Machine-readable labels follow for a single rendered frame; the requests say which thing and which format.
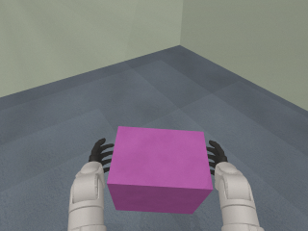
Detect robot left hand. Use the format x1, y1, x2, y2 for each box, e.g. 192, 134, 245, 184
88, 138, 114, 173

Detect robot right hand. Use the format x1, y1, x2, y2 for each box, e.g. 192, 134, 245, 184
206, 140, 228, 175

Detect carton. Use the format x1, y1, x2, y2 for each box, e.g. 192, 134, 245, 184
107, 126, 213, 215

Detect robot right forearm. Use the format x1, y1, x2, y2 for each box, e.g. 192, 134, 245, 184
215, 162, 265, 231

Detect robot left forearm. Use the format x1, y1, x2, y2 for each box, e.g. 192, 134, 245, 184
67, 161, 107, 231

